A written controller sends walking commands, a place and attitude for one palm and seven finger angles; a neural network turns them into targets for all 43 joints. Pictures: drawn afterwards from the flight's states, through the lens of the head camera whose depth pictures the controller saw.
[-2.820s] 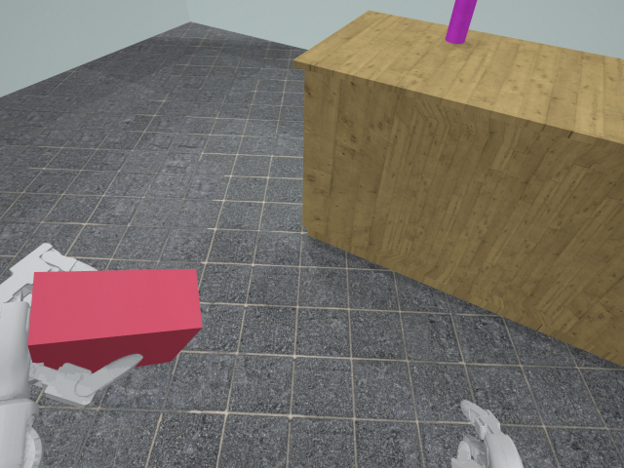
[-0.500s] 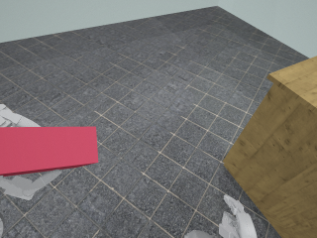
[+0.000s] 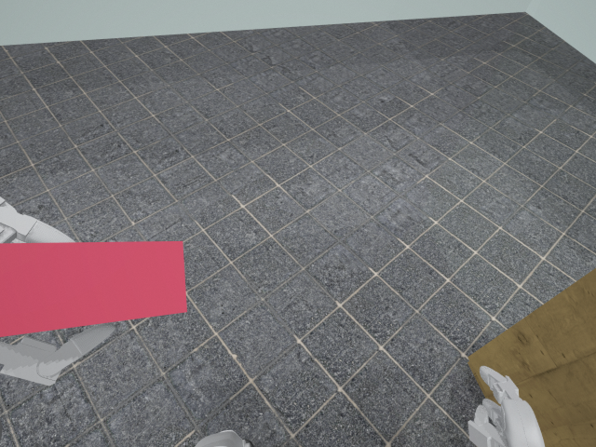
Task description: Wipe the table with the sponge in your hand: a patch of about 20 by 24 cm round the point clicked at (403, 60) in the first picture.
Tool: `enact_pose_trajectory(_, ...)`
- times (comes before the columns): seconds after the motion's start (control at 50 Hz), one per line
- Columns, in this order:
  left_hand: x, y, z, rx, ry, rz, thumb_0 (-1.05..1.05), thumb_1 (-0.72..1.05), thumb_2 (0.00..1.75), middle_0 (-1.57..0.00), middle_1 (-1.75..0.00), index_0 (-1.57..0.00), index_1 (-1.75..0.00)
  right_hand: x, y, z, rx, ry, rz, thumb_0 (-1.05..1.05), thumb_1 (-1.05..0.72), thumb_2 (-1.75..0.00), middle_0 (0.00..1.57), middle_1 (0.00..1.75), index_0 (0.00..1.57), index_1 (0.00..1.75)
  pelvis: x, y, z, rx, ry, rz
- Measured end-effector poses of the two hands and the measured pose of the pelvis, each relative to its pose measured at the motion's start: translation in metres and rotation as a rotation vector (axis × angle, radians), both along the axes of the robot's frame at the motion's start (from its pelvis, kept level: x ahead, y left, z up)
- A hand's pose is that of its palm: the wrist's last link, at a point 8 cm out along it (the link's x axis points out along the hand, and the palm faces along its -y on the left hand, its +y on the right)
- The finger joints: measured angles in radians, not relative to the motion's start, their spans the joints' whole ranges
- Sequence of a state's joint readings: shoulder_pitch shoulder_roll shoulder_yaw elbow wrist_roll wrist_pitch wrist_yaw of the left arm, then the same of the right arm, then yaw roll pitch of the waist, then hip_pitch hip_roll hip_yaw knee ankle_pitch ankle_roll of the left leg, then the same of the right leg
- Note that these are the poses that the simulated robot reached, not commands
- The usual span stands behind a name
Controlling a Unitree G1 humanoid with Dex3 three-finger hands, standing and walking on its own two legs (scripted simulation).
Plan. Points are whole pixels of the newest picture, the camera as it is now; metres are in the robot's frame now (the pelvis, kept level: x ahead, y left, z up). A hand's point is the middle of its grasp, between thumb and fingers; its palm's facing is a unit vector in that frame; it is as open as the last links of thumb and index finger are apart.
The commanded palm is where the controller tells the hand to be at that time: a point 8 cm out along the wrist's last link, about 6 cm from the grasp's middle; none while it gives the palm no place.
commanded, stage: turn to face it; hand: left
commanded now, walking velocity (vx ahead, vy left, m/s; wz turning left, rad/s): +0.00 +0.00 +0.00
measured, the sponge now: (112, 288) +0.23 +0.19 +0.17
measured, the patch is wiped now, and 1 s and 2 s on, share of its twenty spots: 0.00 0.00 0.00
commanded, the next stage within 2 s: none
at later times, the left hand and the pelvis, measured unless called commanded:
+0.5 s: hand (153, 233) +0.29 +0.17 +0.17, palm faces +0.34 -0.85 -0.39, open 10.2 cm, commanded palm +0.23 +0.22 +0.19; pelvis +0.04 -0.04 +0.00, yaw -6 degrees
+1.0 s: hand (255, 217) +0.32 +0.07 +0.17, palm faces -0.01 -0.88 -0.47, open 10.2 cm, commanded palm +0.28 +0.13 +0.19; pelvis +0.02 -0.05 +0.01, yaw -25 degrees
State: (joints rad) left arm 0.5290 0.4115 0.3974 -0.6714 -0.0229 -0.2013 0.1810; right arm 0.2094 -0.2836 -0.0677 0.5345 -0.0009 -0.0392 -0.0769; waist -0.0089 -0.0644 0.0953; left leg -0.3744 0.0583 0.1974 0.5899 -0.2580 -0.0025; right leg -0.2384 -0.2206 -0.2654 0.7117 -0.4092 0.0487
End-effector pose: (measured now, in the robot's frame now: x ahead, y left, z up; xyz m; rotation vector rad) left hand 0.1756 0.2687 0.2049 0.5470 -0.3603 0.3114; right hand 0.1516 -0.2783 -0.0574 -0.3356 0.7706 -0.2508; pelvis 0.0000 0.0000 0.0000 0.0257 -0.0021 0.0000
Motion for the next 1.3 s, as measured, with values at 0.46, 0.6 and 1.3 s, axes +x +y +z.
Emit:
enact_pose_trajectory(0.46, 0.067, -0.043, -0.018, -0.093, 0.075, 0.067, -0.01, -0.5, 1.0, -0.73, -1.35, -0.73, -1.35, 0.071, 0.038, -0.031, 0.276, -0.069, 0.128, 0.01, -0.9, -0.9, 0.21, 0.3, 0.21, 0.3, 0.044, -0.042, 0.0, -0.012, -0.022, -0.074)
enact_pose_trajectory(0.6, 0.09, -0.084, -0.007, -0.04, 0.093, -0.173, -0.01, -0.5, 1.0, -0.72, -1.35, -0.73, -1.35, 0.029, -0.033, -0.004, 0.132, -0.049, -0.077, 0.01, -0.9, -0.9, 0.2, 0.3, 0.2, 0.3, 0.042, -0.045, 0.01, 0.01, 0.015, -0.162)
enact_pose_trajectory(1.3, 0.097, -0.224, 0.008, 0.117, 0.11, -0.608, -0.01, -0.5, 1.0, -0.72, -1.35, -0.73, -1.35, -0.191, -0.086, -0.023, 0.188, 0.04, -0.57, 0.01, -0.9, -0.9, 0.2, 0.3, 0.2, 0.3, -0.028, -0.072, 0.011, 0.014, 0.014, -0.611)
